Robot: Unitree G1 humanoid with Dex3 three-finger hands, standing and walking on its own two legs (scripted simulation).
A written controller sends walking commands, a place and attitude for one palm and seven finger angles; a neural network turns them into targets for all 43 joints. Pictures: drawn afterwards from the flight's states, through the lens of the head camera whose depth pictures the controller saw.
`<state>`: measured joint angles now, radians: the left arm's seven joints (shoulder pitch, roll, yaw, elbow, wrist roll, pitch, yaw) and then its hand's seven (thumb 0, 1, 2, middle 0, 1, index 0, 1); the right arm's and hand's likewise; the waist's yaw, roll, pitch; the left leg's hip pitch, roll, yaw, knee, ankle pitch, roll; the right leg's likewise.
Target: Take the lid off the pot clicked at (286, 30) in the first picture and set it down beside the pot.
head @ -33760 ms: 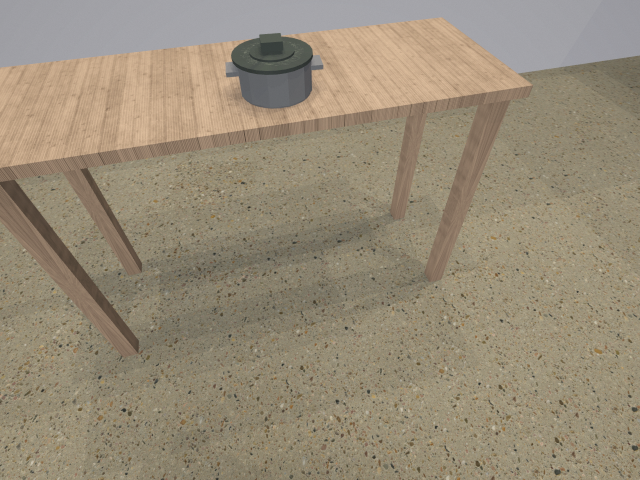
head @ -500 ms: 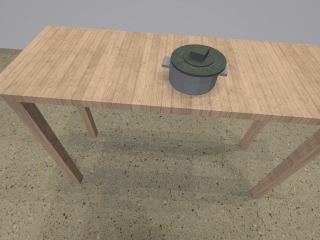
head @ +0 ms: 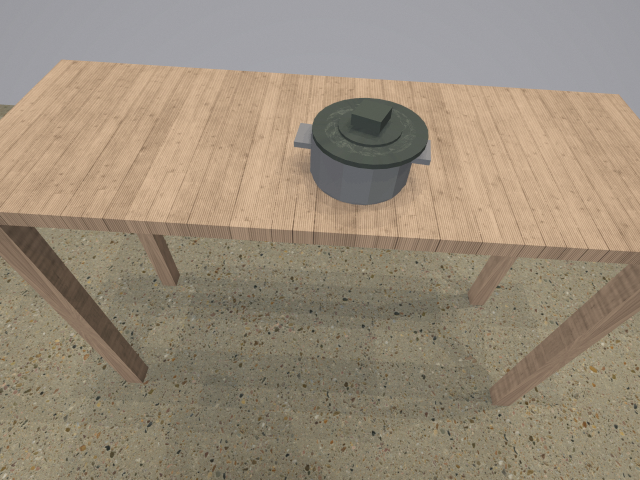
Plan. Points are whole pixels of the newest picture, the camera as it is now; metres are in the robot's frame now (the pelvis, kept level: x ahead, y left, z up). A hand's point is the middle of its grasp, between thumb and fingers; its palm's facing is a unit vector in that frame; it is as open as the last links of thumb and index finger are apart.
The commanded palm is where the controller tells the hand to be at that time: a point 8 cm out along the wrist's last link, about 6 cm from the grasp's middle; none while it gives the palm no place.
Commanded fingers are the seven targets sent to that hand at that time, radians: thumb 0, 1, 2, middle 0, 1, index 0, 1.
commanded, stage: look again from close up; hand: left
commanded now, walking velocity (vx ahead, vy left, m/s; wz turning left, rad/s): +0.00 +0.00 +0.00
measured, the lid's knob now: (371, 115) +0.58 -0.03 +0.15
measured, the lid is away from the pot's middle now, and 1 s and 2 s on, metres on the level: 0.01 0.01 0.01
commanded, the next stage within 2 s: shuffle to correct the standing spot in 1.12 s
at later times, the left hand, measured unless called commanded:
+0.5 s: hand out of the picture -0.01 +0.18 -0.18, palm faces +0.07 -0.98 -0.18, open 7.4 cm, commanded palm none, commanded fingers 0.00 0.90 0.90 -0.20 -0.30 -0.20 -0.30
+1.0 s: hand out of the picture -0.02 +0.20 -0.18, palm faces +0.06 -0.98 -0.18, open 7.4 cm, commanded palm none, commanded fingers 0.00 0.90 0.90 -0.20 -0.30 -0.20 -0.30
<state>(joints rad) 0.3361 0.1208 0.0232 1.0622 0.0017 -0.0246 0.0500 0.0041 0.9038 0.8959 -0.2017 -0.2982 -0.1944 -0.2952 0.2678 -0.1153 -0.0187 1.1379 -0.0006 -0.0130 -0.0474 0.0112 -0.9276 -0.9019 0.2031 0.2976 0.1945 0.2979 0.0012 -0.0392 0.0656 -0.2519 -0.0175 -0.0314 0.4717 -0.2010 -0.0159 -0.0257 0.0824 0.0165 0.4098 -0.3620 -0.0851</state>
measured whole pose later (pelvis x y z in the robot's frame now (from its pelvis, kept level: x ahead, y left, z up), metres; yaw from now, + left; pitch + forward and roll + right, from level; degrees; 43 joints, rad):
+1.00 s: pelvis -0.01 +0.03 +0.00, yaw +0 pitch -2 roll +1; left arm 0.33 0.16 0.03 1.06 0.00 -0.01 0.04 0.00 0.90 0.90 -0.20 -0.30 -0.19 -0.30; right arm 0.26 -0.13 -0.01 1.10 -0.01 -0.01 -0.04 0.01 -0.93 -0.90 0.20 0.30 0.20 0.30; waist 0.00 -0.04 0.08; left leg -0.24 -0.05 -0.02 0.43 -0.16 0.03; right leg -0.02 0.04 0.02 0.40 -0.34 -0.05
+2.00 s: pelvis +0.06 -0.04 -0.01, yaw -1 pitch -3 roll +1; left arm 0.28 0.22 0.08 0.97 0.01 0.03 0.03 0.01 0.90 0.90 -0.20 -0.30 -0.19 -0.30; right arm 0.21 -0.11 -0.03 0.93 -0.03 -0.05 -0.06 0.00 -0.91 -0.90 0.20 0.30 0.20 0.30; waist -0.04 -0.10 0.15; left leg -0.28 0.00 0.11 0.63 -0.31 0.05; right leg -0.46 0.11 0.06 1.44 -0.50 -0.02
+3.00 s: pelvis +0.06 -0.10 -0.02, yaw +0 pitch -3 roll +1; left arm 0.32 0.22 0.04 0.94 0.03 0.06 0.05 0.01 0.90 0.90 -0.20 -0.30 -0.20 -0.30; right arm 0.18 -0.16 -0.02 0.82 -0.03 0.04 0.00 0.00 -0.91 -0.90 0.20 0.30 0.20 0.30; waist 0.04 0.03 -0.01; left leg -0.27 -0.07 0.05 0.64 -0.31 0.07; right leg -0.39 -0.03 0.03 0.83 -0.45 -0.01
